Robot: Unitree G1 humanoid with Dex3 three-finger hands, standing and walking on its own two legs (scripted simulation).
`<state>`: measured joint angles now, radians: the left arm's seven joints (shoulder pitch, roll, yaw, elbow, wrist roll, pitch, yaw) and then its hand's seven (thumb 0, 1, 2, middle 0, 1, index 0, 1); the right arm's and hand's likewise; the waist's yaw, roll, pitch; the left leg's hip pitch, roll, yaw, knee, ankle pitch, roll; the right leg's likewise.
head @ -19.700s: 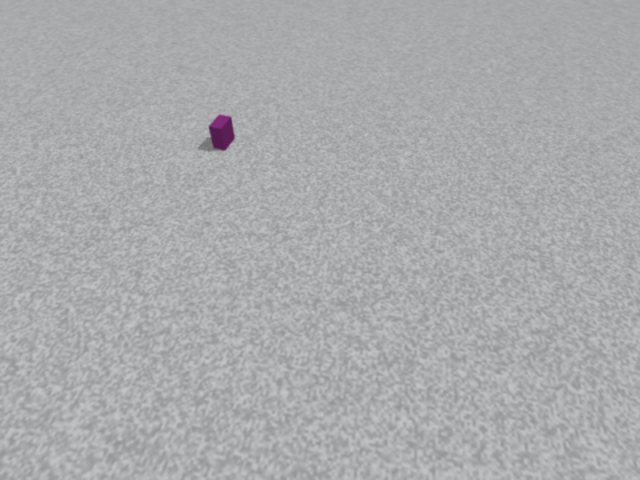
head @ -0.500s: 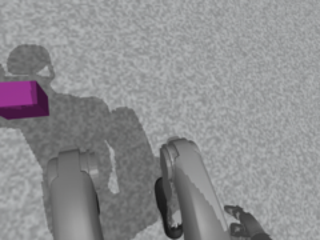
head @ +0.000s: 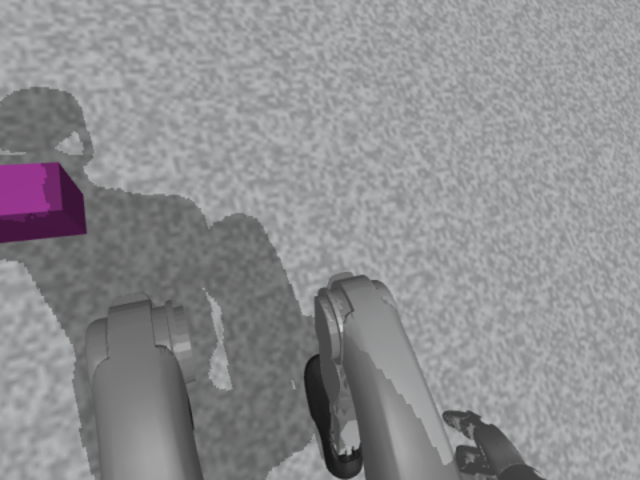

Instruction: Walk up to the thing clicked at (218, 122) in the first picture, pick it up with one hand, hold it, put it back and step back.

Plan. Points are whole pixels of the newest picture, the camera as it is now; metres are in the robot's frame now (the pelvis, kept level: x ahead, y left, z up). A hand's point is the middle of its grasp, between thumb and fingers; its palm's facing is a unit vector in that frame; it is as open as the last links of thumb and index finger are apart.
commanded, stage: rise first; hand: left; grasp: from above
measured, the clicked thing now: (27, 205) +0.47 +0.35 -0.27
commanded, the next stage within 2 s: approach in 0.98 s
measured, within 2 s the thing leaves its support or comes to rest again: neither
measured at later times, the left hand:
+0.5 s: hand out of the picture +0.42 +0.38 -0.15, palm faces -0.44 -0.07 -0.90, open 14.1 cm
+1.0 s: hand out of the picture +0.42 +0.39 -0.13, palm faces -0.43 -0.07 -0.90, open 14.0 cm
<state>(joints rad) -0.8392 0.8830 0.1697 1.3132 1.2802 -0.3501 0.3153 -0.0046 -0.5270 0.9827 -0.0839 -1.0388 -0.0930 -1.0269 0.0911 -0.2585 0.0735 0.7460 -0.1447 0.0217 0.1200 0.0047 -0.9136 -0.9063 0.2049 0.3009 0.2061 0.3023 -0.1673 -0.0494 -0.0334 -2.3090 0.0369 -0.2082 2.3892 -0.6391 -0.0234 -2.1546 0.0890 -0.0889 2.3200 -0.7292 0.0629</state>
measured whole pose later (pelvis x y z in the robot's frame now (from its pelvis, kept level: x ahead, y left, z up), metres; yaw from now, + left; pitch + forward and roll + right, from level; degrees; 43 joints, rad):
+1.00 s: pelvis +0.00 +0.00 +0.00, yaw +0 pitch +31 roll -11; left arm -0.87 0.91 0.15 1.31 1.27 -0.34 0.27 0.00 -0.52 0.97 -0.13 -0.98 -0.13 -0.98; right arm 0.10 -0.27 0.10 0.72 -0.14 0.03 0.12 0.00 -0.92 -0.91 0.20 0.30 0.21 0.30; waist -0.18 -0.04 -0.03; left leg -2.30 0.03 -0.21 2.37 -0.63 -0.02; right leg -2.15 0.08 -0.09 2.30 -0.72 0.06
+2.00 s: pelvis +0.00 +0.00 +0.00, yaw +0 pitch +31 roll -10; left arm -0.89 0.87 0.08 1.29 1.21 -0.36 0.23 0.00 -0.46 0.92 -0.18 -0.95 -0.18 -0.94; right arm 0.13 -0.28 0.12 0.72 -0.14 0.02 0.12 0.01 -0.92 -0.90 0.21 0.30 0.21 0.30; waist -0.20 -0.04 -0.01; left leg -2.31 0.03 -0.22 2.39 -0.64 -0.03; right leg -2.15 0.08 -0.10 2.32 -0.73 0.06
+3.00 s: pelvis +0.00 +0.00 -0.03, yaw -3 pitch +28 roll -12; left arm -0.97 0.99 0.12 1.56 1.30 -0.30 0.47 0.00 -0.55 1.09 -0.10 -0.98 -0.08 -1.00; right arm 0.07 -0.29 0.22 0.69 -0.22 -0.10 0.15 0.00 -0.90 -0.90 0.20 0.30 0.21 0.30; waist -0.29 -0.12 0.08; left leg -2.35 0.04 -0.28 2.50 -0.66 -0.04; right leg -2.20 0.12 -0.13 2.40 -0.72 0.07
